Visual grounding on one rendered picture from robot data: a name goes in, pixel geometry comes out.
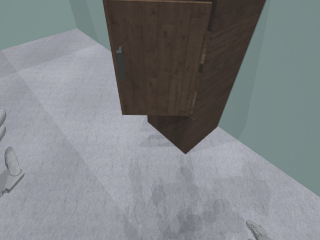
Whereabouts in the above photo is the right robot hand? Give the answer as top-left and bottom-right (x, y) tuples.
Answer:
(246, 219), (272, 240)

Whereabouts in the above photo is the handle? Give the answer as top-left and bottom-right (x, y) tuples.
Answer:
(116, 46), (125, 79)

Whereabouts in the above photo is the cupboard door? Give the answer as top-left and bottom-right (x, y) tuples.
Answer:
(102, 0), (213, 116)

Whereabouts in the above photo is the left robot hand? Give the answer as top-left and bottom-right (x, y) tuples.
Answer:
(0, 109), (25, 198)

